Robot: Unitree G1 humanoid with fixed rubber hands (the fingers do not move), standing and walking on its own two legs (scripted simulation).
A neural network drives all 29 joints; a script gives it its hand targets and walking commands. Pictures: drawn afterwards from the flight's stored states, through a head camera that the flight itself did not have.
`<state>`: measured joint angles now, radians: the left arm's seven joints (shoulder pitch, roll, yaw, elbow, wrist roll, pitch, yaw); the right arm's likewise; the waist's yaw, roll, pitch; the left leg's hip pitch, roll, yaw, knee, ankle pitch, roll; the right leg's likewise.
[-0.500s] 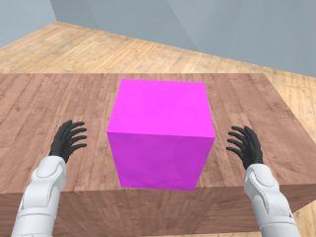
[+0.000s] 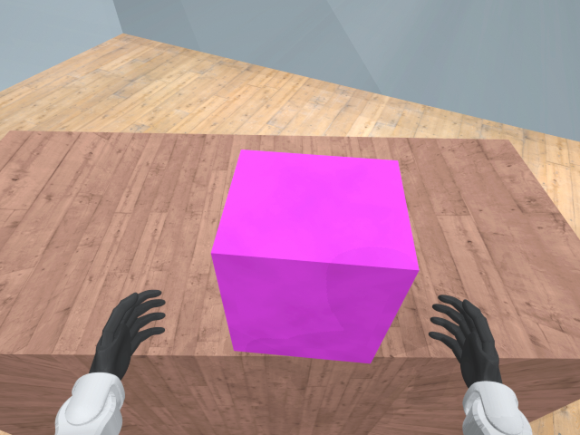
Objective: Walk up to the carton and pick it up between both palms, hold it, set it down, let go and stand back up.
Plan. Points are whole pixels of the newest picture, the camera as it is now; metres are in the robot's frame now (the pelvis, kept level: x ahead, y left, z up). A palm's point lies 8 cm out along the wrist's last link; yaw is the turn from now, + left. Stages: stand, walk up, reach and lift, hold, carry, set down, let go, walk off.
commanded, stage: set down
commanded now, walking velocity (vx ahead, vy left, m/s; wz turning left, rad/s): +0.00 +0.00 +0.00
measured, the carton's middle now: (309, 262) +0.37 -0.03 +0.01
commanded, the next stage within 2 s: let go in 1.42 s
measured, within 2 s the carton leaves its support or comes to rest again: neither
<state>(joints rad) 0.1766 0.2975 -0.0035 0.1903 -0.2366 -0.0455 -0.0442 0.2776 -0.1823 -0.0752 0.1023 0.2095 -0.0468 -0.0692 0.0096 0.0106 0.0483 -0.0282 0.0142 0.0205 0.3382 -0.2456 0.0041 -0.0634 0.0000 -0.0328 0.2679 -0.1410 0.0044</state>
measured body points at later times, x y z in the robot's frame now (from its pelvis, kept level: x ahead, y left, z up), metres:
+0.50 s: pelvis -0.01 +0.00 +0.00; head -0.03 +0.00 +0.45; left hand +0.18 +0.23 -0.03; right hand +0.18 -0.23 -0.03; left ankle -0.04 +0.11 -0.75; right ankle +0.01 -0.13 -0.75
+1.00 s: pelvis -0.01 -0.02 +0.00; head -0.02 -0.01 +0.45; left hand +0.18 +0.22 -0.06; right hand +0.17 -0.24 -0.06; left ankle -0.04 +0.11 -0.75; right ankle +0.01 -0.13 -0.75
